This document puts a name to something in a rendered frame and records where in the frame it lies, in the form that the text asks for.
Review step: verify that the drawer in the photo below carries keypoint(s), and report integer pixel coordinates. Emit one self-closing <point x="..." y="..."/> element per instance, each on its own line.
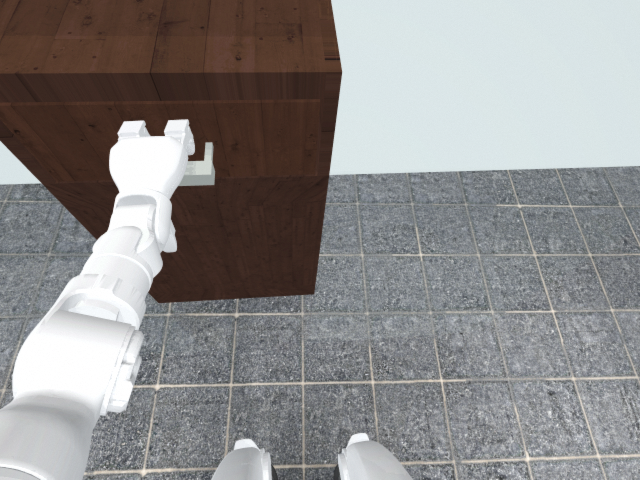
<point x="72" y="140"/>

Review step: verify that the left robot thigh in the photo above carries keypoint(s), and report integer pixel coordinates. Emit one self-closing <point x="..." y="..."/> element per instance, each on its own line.
<point x="245" y="464"/>

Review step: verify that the cabinet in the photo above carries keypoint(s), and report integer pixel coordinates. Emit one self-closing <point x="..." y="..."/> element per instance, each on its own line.
<point x="244" y="236"/>

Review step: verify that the left robot forearm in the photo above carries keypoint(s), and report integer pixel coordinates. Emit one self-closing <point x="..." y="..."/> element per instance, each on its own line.
<point x="119" y="273"/>

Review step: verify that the robot right shin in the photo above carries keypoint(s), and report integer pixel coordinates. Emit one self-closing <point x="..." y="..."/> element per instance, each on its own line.
<point x="357" y="438"/>

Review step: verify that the robot left upper arm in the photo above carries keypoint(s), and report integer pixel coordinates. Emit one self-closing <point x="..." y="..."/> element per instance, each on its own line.
<point x="80" y="368"/>

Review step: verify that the robot left hand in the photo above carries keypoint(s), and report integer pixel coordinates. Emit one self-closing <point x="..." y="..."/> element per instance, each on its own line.
<point x="139" y="160"/>

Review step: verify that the handle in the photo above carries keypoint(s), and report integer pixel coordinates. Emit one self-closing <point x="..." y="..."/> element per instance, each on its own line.
<point x="200" y="172"/>

